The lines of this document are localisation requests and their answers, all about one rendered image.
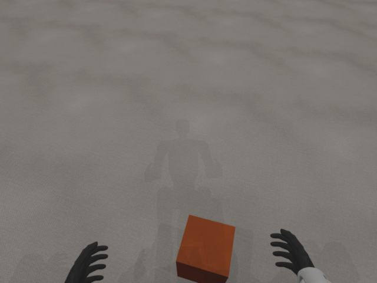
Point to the carton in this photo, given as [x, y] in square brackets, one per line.
[205, 251]

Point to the right robot forearm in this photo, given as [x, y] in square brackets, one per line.
[311, 275]

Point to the left robot hand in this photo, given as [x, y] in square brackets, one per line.
[81, 268]

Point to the right robot hand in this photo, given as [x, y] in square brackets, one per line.
[298, 256]

